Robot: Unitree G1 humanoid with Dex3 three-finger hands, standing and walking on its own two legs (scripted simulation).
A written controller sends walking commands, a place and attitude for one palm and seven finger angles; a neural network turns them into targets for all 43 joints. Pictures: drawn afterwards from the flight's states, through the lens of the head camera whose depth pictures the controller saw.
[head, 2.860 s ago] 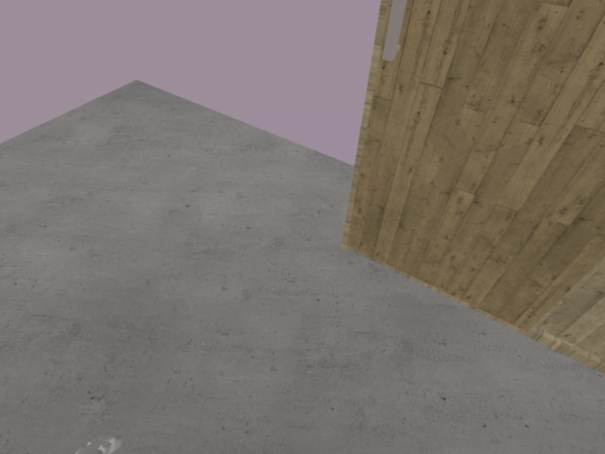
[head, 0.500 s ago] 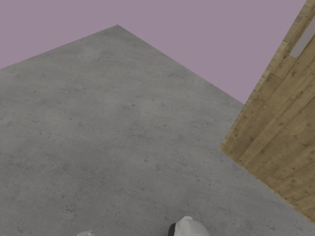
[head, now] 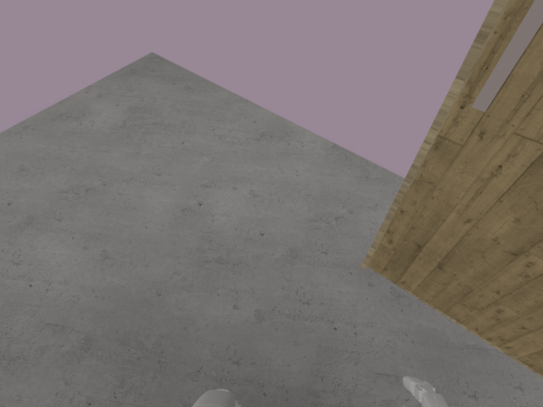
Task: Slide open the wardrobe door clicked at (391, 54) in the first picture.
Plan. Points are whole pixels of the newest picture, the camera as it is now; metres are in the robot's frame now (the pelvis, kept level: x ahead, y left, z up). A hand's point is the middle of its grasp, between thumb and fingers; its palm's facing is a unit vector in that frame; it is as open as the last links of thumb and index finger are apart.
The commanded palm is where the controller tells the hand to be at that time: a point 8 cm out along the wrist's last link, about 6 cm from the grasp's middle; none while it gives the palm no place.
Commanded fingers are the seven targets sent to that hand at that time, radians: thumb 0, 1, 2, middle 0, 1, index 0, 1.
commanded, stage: turn to face it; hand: left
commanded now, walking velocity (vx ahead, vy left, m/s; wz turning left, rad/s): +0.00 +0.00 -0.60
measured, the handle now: (537, 14) +0.65 -0.32 +0.24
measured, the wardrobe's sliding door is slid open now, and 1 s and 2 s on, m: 0.00 0.00 0.00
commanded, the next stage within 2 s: take the last steps up to it in 0.72 s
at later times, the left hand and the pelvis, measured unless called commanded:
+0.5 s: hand (169, 366) +0.19 +0.21 -0.17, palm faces -0.32 -0.92 -0.22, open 7.4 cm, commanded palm none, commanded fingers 0.00 0.90 0.90 -0.20 -0.30 -0.20 -0.30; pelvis +0.02 +0.04 +0.00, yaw -20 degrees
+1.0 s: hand (210, 371) +0.19 +0.14 -0.17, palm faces -0.44 -0.88 -0.18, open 7.4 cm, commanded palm none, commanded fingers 0.00 0.90 0.90 -0.20 -0.30 -0.20 -0.30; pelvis +0.04 +0.01 +0.00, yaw -29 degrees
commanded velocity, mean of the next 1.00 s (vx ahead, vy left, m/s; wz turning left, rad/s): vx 0.05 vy -0.02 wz -0.38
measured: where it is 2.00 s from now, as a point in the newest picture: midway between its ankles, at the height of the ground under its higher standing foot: outside the picture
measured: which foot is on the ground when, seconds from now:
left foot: up 0.00-0.10, down 0.12-0.60, up 0.62-1.00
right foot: down 0.00-0.12, up 0.14-0.58, down 0.60-1.00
